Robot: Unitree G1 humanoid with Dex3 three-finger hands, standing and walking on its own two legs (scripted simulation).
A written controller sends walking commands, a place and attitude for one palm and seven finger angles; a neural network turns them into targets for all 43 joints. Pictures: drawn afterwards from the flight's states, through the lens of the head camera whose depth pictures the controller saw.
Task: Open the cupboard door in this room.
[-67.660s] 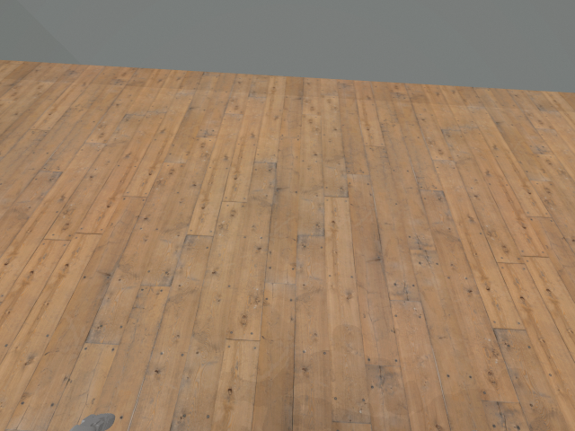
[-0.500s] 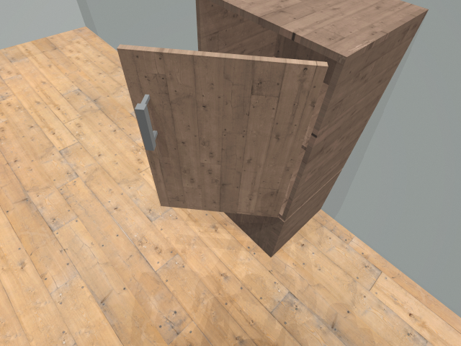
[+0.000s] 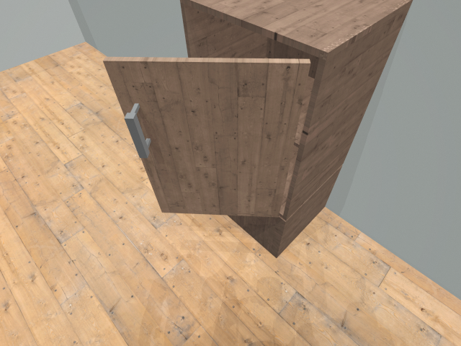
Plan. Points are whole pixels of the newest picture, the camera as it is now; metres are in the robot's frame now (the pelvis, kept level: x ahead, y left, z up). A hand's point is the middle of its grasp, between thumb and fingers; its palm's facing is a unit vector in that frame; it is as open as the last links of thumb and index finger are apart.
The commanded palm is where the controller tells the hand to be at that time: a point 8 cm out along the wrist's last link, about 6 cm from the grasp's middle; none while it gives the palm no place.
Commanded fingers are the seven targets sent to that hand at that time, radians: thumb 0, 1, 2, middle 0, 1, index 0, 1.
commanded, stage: raise the hand with hooked fingers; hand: left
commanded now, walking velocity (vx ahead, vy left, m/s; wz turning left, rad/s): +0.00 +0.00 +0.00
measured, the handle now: (140, 131) +0.58 +0.27 +0.02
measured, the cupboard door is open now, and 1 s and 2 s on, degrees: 42 42 42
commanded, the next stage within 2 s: none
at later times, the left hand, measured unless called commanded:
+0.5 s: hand (125, 343) +0.14 +0.19 -0.06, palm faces +0.04 -1.00 +0.00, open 8.6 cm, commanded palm +0.13 +0.25 -0.04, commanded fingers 0.00 0.39 0.68 -0.24 -0.63 -0.24 -0.63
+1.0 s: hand (97, 307) +0.18 +0.24 -0.02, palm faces +0.01 -1.00 -0.05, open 11.6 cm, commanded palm +0.16 +0.29 -0.01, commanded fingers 0.00 -0.20 0.43 -0.28 -1.00 -0.28 -1.00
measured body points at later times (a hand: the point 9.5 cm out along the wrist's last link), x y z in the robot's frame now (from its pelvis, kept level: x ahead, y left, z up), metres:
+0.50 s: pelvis -0.04 -0.03 -0.09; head +0.01 -0.02 +0.36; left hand +0.13 +0.25 -0.06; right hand +0.21 -0.27 -0.11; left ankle -0.02 +0.11 -0.74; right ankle -0.01 -0.12 -0.74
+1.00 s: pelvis -0.05 +0.00 -0.07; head +0.01 +0.02 +0.38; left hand +0.18 +0.29 -0.01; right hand +0.10 -0.24 -0.15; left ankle -0.02 +0.11 -0.74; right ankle -0.01 -0.12 -0.74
